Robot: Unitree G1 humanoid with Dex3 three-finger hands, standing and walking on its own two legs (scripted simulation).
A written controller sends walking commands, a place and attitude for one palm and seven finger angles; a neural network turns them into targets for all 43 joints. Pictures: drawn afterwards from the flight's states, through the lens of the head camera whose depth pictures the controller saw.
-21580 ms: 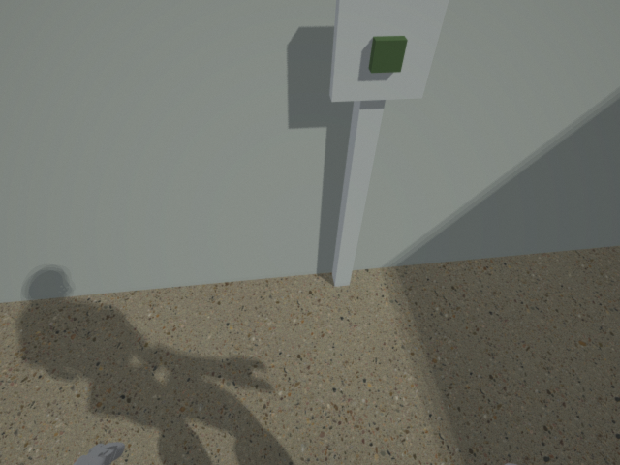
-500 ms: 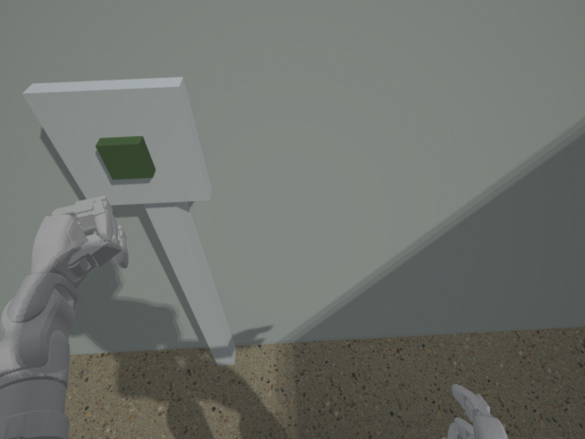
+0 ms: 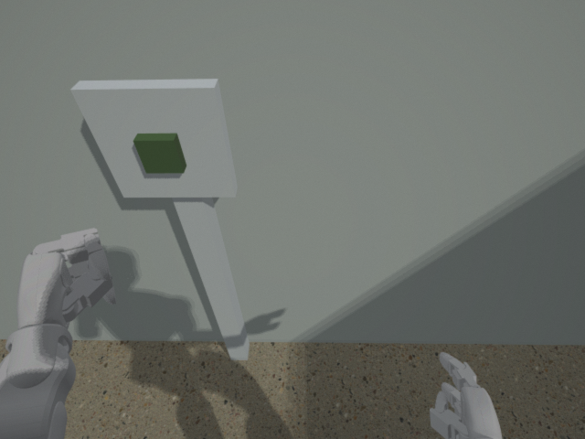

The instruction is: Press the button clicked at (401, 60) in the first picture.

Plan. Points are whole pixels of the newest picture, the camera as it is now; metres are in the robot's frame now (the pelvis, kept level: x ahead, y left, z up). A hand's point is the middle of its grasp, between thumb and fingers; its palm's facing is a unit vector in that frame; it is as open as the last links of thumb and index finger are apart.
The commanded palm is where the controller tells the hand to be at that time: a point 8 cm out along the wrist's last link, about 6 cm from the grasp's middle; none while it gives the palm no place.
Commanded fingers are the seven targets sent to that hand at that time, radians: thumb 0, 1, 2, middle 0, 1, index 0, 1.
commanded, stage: draw the hand back to the body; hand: left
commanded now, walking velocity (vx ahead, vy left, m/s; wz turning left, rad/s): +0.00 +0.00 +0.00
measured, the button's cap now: (161, 152) +0.50 +0.27 +0.14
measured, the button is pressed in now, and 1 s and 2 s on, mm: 0 0 0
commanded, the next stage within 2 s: step back with the hand held close in 0.78 s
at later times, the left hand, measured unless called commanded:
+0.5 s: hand (79, 299) +0.21 +0.25 +0.16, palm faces +0.38 -0.84 -0.38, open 3.1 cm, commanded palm +0.16 +0.29 +0.18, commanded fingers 0.00 0.90 0.90 -1.30 -1.50 -1.30 -1.50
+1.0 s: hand (67, 298) +0.20 +0.25 +0.17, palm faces +0.40 -0.82 -0.41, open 3.1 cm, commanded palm +0.15 +0.29 +0.18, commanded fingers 0.00 0.90 0.90 -1.30 -1.50 -1.30 -1.50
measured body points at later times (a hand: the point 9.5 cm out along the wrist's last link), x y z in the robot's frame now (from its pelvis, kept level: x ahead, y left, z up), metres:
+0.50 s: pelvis +0.03 +0.01 +0.01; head +0.01 -0.01 +0.45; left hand +0.18 +0.29 +0.18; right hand +0.22 -0.21 -0.07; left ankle +0.04 +0.13 -0.74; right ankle -0.01 -0.11 -0.74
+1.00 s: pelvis +0.02 +0.01 +0.01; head +0.00 -0.01 +0.46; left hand +0.18 +0.29 +0.19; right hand +0.21 -0.21 -0.08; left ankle +0.04 +0.13 -0.74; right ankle -0.01 -0.11 -0.74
